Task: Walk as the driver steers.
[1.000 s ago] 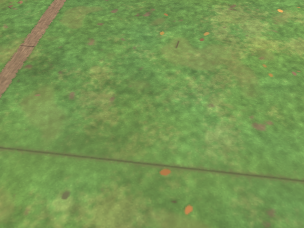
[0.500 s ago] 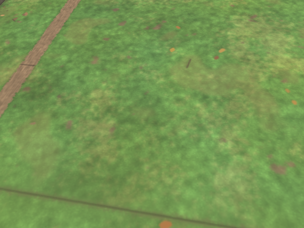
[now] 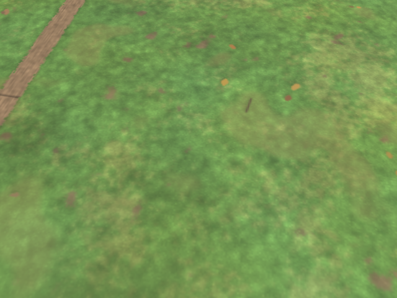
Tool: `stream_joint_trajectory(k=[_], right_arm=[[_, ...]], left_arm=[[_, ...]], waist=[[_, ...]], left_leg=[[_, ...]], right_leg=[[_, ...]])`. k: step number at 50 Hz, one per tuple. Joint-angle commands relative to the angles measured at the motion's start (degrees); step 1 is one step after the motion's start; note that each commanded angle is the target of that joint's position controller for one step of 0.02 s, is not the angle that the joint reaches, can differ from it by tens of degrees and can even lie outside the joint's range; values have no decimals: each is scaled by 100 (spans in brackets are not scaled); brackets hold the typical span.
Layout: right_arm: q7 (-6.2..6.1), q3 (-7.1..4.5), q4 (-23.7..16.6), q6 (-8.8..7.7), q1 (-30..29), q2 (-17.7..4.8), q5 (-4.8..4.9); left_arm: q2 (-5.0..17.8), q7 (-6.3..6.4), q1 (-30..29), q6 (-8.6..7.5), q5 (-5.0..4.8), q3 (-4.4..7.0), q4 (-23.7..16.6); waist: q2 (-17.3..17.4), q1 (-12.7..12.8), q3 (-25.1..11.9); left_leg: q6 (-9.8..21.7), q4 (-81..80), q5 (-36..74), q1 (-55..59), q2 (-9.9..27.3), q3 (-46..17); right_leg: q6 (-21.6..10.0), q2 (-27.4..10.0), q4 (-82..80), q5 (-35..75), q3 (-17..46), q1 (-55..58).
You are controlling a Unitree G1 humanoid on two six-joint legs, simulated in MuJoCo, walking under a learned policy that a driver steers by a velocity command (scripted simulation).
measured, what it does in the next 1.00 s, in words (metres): walks ahead: right foot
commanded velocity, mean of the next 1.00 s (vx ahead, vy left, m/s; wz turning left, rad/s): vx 0.10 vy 0.00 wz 0.00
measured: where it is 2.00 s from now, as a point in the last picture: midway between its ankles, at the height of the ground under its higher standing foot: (216, 235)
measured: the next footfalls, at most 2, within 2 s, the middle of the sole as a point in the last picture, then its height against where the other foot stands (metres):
right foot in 0.30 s outside the picture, level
left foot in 1.60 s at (176, 257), level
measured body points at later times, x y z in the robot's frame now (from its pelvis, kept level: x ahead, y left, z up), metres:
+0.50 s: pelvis +0.11 -0.02 +0.00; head +0.13 -0.03 +0.45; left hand +0.21 +0.23 -0.13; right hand +0.17 -0.27 -0.15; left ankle +0.07 +0.08 -0.74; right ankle +0.16 -0.14 -0.74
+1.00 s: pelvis +0.15 -0.04 +0.00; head +0.14 -0.05 +0.45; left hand +0.22 +0.22 -0.14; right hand +0.11 -0.29 -0.16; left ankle +0.07 +0.08 -0.74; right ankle +0.15 -0.14 -0.72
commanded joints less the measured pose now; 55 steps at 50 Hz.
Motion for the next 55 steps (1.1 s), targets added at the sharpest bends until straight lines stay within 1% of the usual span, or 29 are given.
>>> stream_joint_trajectory(k=[1,3,6,10,12,13,14,15,16,17,18,19,22,27,32,40,41,42,43,44,45,46,47,48,50,52,53,54,55], right_arm=[[8,-44,-85,-78,128,-410,-103],[-64,-49,29,-88,118,-534,-149],[-187,-52,103,-5,43,-661,-101],[-231,-52,332,119,298,-733,-67],[-239,-35,403,177,280,-681,-30],[-248,-18,419,204,204,-637,20],[-254,9,466,221,288,-550,73],[-260,44,503,213,515,-427,28],[-248,30,592,193,1030,-386,-69],[-271,63,683,223,1251,-204,-65],[-302,67,656,287,957,-266,-51],[-334,45,629,362,724,-358,-27],[-371,27,672,480,641,-410,-29],[-369,15,806,474,627,-379,11],[-388,27,955,521,713,-303,9],[-422,58,1119,512,851,-250,-2],[-423,64,1202,514,1001,-205,2],[-430,36,1233,523,1056,-279,42],[-444,-8,1196,521,1034,-412,82],[-459,-40,1153,492,1089,-509,114],[-463,-79,1154,429,1296,-619,149],[-461,-146,1170,354,1406,-814,179],[-457,-191,1160,272,1353,-903,177],[-444,-179,1130,196,1329,-803,141],[-376,-167,1066,113,1269,-683,161],[-308,-171,975,132,972,-707,233],[-286,-175,939,148,931,-734,214],[-285,-161,875,136,787,-723,194],[-292,-74,691,99,659,-380,173]], left_arm=[[241,90,557,113,52,124,-149],[138,122,513,182,83,115,-202],[114,133,-1,230,117,81,-329],[240,122,-509,332,82,101,-401],[291,122,-641,353,104,121,-416],[279,119,-591,341,128,129,-382],[327,122,-526,328,174,148,-334],[543,141,-435,317,218,196,-296],[844,171,-503,339,188,248,-308],[622,164,-601,377,134,209,-228],[362,124,-743,396,91,175,-221],[268,103,-851,399,107,151,-227],[350,94,-835,328,123,169,-123],[325,120,-796,333,91,165,64],[293,128,-878,404,82,163,179],[230,144,-944,491,88,150,344],[166,142,-847,504,90,136,427],[194,145,-822,521,58,153,459],[245,150,-828,519,30,175,461],[250,149,-939,480,24,177,409],[194,128,-1150,396,5,162,311],[76,83,-1325,293,-33,138,221],[35,33,-1437,201,-40,123,154],[73,-11,-1458,129,-58,136,125],[86,-82,-1391,31,-111,140,109],[41,-118,-917,-11,-121,167,300],[133,-116,-344,9,-97,248,552],[323,-111,373,33,-74,351,760],[859,-78,1139,17,-49,492,878]], waist=[[548,202,-713],[598,332,-703],[625,245,-791],[625,18,-737],[619,14,-597],[573,109,-559],[454,161,-543],[169,74,-633],[-354,-327,-750],[-760,-438,-792],[-647,-297,-589],[-474,-225,-429],[-255,-174,-438],[-13,-105,-588],[129,-99,-452],[157,-72,-206],[170,-86,-299],[252,-81,-153],[398,-86,60],[523,-144,328],[703,-264,543],[1042,-305,739],[1146,-305,945],[1061,-275,986],[910,-195,896],[791,128,675],[749,332,407],[511,648,111],[-928,849,-165]], left_leg=[[1020,-1131,3740,776,1470,-1091],[1086,-1203,4242,604,1386,-755],[928,-1187,4134,639,1204,-382],[890,-1202,3027,854,1290,-537],[866,-1084,2342,894,1341,-705],[773,-921,1948,862,1277,-722],[568,-727,1411,831,1087,-727],[318,-469,797,710,830,-669],[102,-282,-133,337,395,-453],[-53,-362,-743,280,204,-264],[-133,-406,-797,476,185,-182],[-154,-400,-773,506,203,-177],[-124,-366,-401,626,300,-258],[-161,-232,177,802,360,-267],[-193,-237,68,811,370,-254],[-218,-363,-282,690,398,-264],[-189,-447,-909,724,370,-237],[-88,-521,-1765,593,372,-293],[81,-624,-2604,463,476,-480],[272,-836,-3302,423,711,-829],[502,-1172,-3781,571,1100,-1390],[786,-1588,-3999,774,1684,-2147],[1003,-1732,-3767,814,2122,-2638],[1067,-1700,-3282,1028,2259,-2727],[914,-1471,-2408,1383,2131,-2339],[597,-1106,-1836,770,1606,-1490],[481,-718,-1224,297,1317,-1174],[302,123,-247,-103,1039,-777],[-159,2243,-218,-1111,326,63]], right_leg=[[34,-418,-235,460,126,-265],[106,-400,-880,842,105,-161],[163,-371,-2177,1596,11,91],[177,-278,-3028,1899,2,352],[108,-243,-3430,1726,-3,471],[40,-196,-3862,1901,-62,711],[-52,-182,-4401,2413,-60,1043],[-152,-468,-4506,3549,225,1499],[-370,-766,-4236,4237,460,1996],[-605,-828,-4244,3632,558,1926],[-532,-655,-4372,2785,527,1517],[-403,-515,-4427,2456,436,1297],[-289,-339,-4272,2809,249,1346],[-353,-283,-4055,3411,168,1600],[-354,-218,-4060,3172,113,1562],[-285,-124,-4176,2676,53,1535],[-280,-39,-4182,2005,-31,1571],[-285,106,-4087,939,-154,1432],[-294,243,-3933,-154,-278,1118],[-298,305,-3755,-703,-331,655],[-288,337,-3390,-660,-416,162],[-276,350,-2811,-116,-602,-261],[-326,111,-2380,184,-449,-576],[-382,-47,-2128,66,-328,-896],[-462,-199,-2426,-211,-297,-975],[-444,80,-3604,466,-741,507],[-383,383,-3754,914,-926,1567],[-457,288,-3892,1036,-614,2418],[-995,-916,-4864,504,1437,3244]])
